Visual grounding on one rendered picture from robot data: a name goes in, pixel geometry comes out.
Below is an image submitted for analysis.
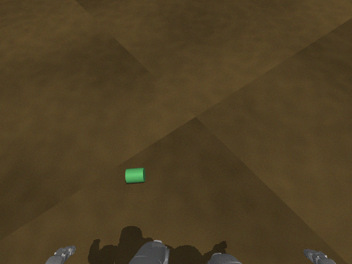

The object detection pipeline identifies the can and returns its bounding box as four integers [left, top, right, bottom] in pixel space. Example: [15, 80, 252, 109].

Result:
[125, 168, 145, 183]

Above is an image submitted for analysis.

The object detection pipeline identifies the right robot hand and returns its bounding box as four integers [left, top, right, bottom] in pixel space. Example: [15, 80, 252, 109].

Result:
[304, 249, 336, 264]

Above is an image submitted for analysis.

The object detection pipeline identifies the left robot hand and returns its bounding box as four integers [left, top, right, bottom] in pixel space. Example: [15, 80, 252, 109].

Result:
[45, 245, 76, 264]

